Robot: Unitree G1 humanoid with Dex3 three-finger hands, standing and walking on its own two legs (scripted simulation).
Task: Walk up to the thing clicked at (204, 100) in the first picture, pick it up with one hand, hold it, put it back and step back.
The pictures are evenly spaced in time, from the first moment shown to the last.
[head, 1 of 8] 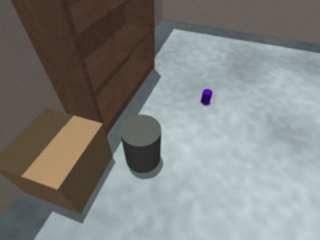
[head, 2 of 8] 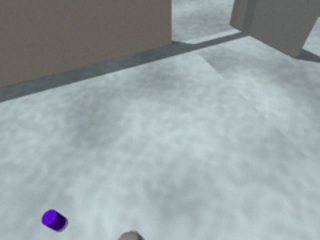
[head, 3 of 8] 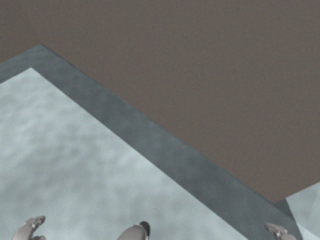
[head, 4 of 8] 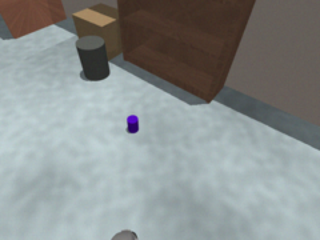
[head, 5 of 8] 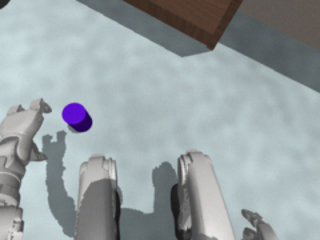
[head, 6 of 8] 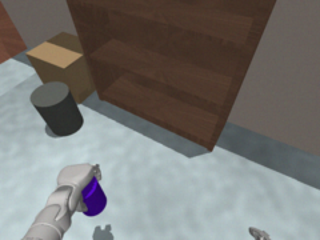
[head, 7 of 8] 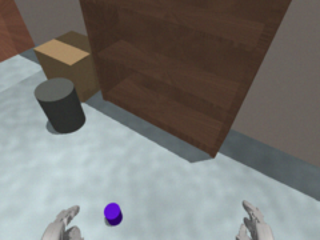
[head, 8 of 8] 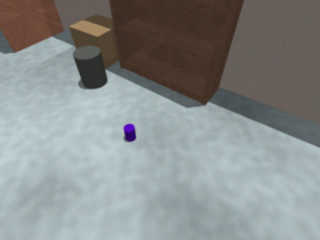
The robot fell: no
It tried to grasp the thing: yes
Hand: left
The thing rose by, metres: 0.60
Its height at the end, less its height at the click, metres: +0.00
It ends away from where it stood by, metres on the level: 0.04
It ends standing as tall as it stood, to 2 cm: yes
